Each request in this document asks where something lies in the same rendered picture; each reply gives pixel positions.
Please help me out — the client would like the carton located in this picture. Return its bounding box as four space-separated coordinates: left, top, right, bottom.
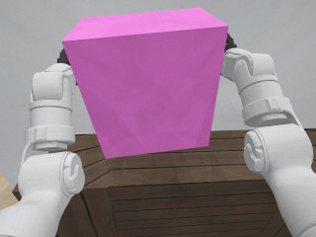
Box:
62 7 229 159

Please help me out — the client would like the robot right hand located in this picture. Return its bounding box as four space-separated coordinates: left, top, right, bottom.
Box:
220 33 237 75

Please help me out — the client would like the pedestal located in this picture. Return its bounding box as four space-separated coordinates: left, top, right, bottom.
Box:
12 128 316 237

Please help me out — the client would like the robot left forearm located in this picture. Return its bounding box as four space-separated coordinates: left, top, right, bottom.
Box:
18 63 77 195

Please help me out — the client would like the robot left hand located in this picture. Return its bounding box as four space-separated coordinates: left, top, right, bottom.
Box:
57 49 78 86

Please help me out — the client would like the robot right upper arm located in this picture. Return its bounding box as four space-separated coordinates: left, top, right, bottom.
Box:
243 123 316 237

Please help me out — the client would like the robot right forearm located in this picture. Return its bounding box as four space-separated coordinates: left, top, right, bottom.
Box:
221 47 313 165

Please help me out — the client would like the robot left upper arm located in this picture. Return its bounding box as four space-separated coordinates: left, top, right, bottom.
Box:
0 151 85 237

